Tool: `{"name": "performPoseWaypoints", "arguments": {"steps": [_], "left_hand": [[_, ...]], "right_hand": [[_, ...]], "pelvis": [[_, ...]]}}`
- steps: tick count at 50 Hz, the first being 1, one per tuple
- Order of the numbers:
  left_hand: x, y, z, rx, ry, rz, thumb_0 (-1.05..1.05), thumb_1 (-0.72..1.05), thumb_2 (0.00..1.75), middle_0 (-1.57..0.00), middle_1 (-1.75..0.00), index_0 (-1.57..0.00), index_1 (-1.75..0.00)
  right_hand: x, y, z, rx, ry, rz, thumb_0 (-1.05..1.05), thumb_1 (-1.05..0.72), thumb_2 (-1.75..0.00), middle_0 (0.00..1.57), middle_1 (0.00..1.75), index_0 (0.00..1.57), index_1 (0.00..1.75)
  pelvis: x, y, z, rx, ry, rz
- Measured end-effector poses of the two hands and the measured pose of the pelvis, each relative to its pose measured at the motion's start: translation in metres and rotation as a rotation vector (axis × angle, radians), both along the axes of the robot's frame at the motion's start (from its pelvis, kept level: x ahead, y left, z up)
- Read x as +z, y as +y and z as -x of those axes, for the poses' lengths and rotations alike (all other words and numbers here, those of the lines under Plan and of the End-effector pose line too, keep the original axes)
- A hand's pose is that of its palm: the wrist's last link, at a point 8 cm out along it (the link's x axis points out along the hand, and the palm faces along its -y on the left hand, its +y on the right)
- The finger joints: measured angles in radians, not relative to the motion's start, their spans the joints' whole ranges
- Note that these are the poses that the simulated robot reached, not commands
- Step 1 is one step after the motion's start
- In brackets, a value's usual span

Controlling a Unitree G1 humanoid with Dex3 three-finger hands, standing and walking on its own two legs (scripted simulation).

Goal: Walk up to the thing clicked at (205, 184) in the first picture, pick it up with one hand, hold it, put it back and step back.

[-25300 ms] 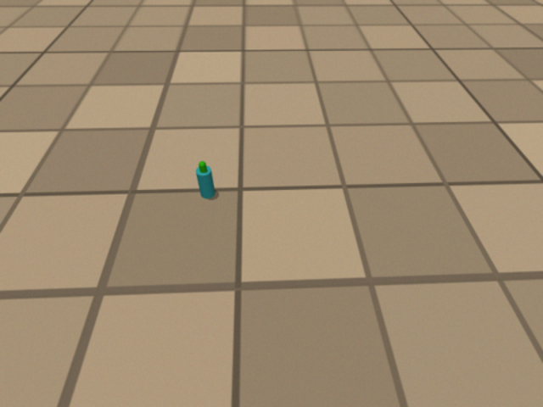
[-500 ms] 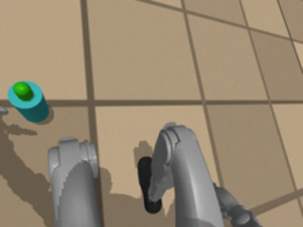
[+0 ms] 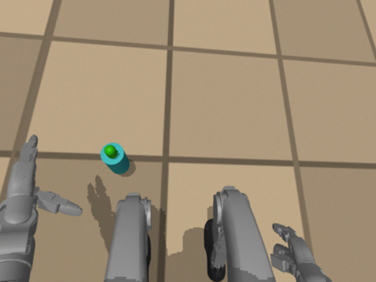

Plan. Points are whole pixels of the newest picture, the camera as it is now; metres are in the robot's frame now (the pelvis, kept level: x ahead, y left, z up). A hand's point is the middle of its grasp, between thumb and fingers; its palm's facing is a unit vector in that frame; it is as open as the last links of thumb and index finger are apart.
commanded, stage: home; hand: left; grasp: from the side
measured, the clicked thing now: (115, 157) +0.46 +0.21 -0.38
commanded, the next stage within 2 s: none
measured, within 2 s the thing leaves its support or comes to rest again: neither
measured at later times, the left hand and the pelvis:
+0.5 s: hand (36, 196) +0.28 +0.20 +0.10, palm faces +0.13 -0.94 -0.33, open 17.2 cm; pelvis +0.07 -0.01 +0.19, yaw +2 degrees
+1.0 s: hand (5, 232) +0.24 +0.19 +0.17, palm faces +0.14 -0.95 -0.29, open 17.5 cm; pelvis +0.08 +0.00 +0.23, yaw +3 degrees
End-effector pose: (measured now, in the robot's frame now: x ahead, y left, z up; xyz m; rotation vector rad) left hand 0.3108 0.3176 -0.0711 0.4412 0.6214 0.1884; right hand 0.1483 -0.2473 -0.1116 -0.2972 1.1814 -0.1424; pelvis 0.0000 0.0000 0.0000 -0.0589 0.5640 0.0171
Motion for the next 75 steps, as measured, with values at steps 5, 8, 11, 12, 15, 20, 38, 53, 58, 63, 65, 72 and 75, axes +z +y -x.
{"name": "performPoseWaypoints", "arguments": {"steps": [5,8,11,12,15,20,38,53,58,63,65,72,75], "left_hand": [[0.049,-0.013,0.01,0.066,0.02,0.012,-0.01,-0.49,0.09,-0.08,-0.07,-0.07,-0.07],[0.077,-0.021,0.012,0.093,0.029,0.026,-0.01,-0.49,0.09,-0.08,-0.07,-0.07,-0.07],[0.101,-0.032,0.016,0.11,0.048,0.049,-0.01,-0.49,0.09,-0.07,-0.07,-0.07,-0.07],[0.108,-0.036,0.018,0.115,0.058,0.058,-0.01,-0.48,0.09,-0.07,-0.07,-0.07,-0.07],[0.13,-0.047,0.026,0.128,0.085,0.091,-0.01,-0.48,0.09,-0.07,-0.07,-0.06,-0.07],[0.165,-0.062,0.041,0.149,0.116,0.133,-0.01,-0.48,0.09,-0.07,-0.07,-0.06,-0.07],[0.274,-0.082,0.085,0.129,0.062,0.175,-0.01,-0.53,0.06,-0.06,-0.06,-0.06,-0.06],[0.273,-0.085,0.093,0.149,0.089,0.184,-0.01,-0.55,0.05,-0.06,-0.06,-0.05,-0.06],[0.275,-0.09,0.088,0.141,0.084,0.185,-0.01,-0.54,0.05,-0.06,-0.06,-0.05,-0.06],[0.274,-0.094,0.086,0.141,0.085,0.189,-0.01,-0.54,0.05,-0.06,-0.06,-0.05,-0.06],[0.274,-0.095,0.087,0.142,0.089,0.192,-0.01,-0.53,0.06,-0.06,-0.06,-0.05,-0.06],[0.273,-0.098,0.092,0.143,0.096,0.193,-0.01,-0.53,0.06,-0.06,-0.06,-0.05,-0.06],[0.273,-0.098,0.093,0.144,0.096,0.193,-0.01,-0.53,0.06,-0.06,-0.06,-0.05,-0.06]], "right_hand": [[0.06,-0.008,-0.042,0.017,-0.143,0.034,0.0,-0.9,-0.9,0.2,0.3,0.2,0.3],[0.093,-0.012,-0.06,0.016,-0.217,0.047,0.0,-0.9,-0.9,0.2,0.3,0.2,0.3],[0.124,-0.015,-0.07,0.01,-0.267,0.051,0.0,-0.9,-0.9,0.2,0.3,0.2,0.3],[0.133,-0.015,-0.072,0.007,-0.278,0.051,0.0,-0.9,-0.9,0.2,0.3,0.2,0.3],[0.16,-0.014,-0.072,-0.005,-0.297,0.05,0.0,-0.9,-0.9,0.2,0.3,0.2,0.3],[0.198,-0.009,-0.067,-0.029,-0.31,0.05,0.01,-0.9,-0.9,0.2,0.3,0.2,0.3],[0.274,0.023,-0.088,-0.051,-0.513,0.01,0.01,-0.9,-0.9,0.2,0.3,0.2,0.3],[0.285,0.02,-0.102,0.02,-0.548,0.019,0.01,-0.9,-0.9,0.2,0.3,0.2,0.3],[0.281,0.015,-0.097,0.003,-0.531,0.019,0.01,-0.9,-0.9,0.2,0.3,0.2,0.3],[0.279,0.01,-0.092,-0.007,-0.516,0.019,0.01,-0.9,-0.9,0.2,0.3,0.2,0.3],[0.279,0.009,-0.091,-0.009,-0.513,0.02,0.01,-0.9,-0.9,0.2,0.3,0.2,0.3],[0.28,0.004,-0.089,-0.01,-0.517,0.026,0.01,-0.9,-0.9,0.2,0.3,0.2,0.3],[0.281,0.004,-0.09,-0.006,-0.524,0.026,0.01,-0.9,-0.9,0.2,0.3,0.2,0.3]], "pelvis": [[0.047,-0.008,-0.015,0.007,-0.032,-0.014],[0.072,-0.01,-0.025,0.009,-0.061,-0.017],[0.097,-0.011,-0.033,0.01,-0.096,-0.02],[0.105,-0.011,-0.036,0.011,-0.108,-0.02],[0.128,-0.011,-0.044,0.012,-0.144,-0.021],[0.164,-0.009,-0.058,0.015,-0.209,-0.022],[0.225,0.005,-0.084,0.021,-0.398,-0.025],[0.231,-0.003,-0.083,0.036,-0.425,-0.033],[0.232,-0.005,-0.086,0.035,-0.429,-0.035],[0.232,-0.008,-0.086,0.033,-0.432,-0.038],[0.233,-0.009,-0.086,0.032,-0.432,-0.039],[0.233,-0.012,-0.083,0.032,-0.437,-0.041],[0.233,-0.012,-0.081,0.032,-0.44,-0.043]]}}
